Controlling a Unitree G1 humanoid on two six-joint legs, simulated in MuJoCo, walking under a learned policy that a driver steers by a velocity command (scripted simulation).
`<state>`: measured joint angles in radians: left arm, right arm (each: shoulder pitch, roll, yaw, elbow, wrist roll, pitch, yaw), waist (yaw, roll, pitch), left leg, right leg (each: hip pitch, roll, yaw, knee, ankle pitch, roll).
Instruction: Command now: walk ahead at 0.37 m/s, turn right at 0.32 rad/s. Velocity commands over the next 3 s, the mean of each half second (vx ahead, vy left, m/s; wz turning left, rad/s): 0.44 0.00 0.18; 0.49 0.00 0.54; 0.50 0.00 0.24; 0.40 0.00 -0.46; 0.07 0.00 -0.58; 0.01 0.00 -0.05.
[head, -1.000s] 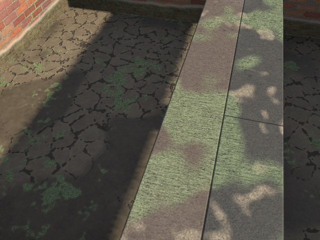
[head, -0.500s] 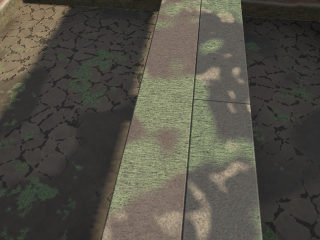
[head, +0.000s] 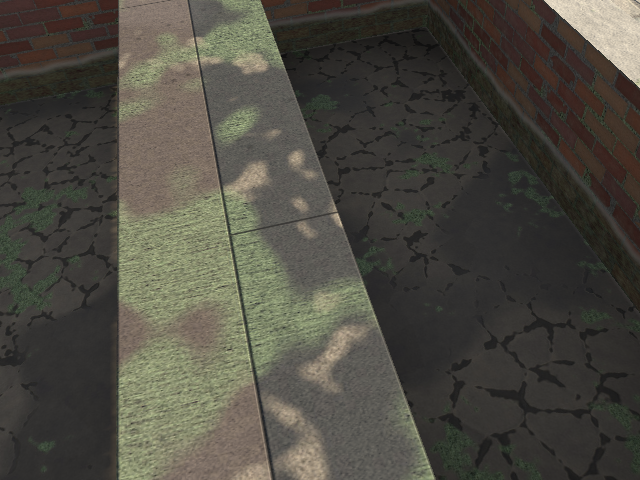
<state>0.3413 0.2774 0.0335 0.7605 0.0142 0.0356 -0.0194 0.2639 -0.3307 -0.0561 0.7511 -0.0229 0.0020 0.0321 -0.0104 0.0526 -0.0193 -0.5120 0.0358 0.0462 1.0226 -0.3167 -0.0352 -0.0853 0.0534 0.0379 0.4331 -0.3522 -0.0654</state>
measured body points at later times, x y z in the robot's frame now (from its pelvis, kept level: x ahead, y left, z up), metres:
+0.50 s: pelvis +0.21 +0.05 -0.01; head +0.22 +0.06 +0.44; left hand +0.27 +0.34 -0.13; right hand +0.32 -0.22 -0.13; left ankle +0.27 +0.11 -0.74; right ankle +0.15 -0.08 -0.65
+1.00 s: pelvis +0.46 +0.08 +0.00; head +0.46 +0.08 +0.45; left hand +0.42 +0.37 -0.11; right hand +0.70 -0.13 -0.11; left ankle +0.33 +0.13 -0.64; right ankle +0.49 +0.00 -0.74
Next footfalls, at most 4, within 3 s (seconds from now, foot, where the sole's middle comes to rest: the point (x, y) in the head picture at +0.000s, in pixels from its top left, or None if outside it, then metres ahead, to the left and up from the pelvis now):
0.34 left None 0.31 0.11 -0.78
0.86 right None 0.53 0.02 -0.78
1.34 left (201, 429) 0.67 0.35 -0.78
1.92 right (246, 318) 0.96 0.27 -0.78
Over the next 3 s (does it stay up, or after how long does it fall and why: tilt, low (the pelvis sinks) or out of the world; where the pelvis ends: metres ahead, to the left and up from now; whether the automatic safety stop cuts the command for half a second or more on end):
stays up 0.86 0.30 0.00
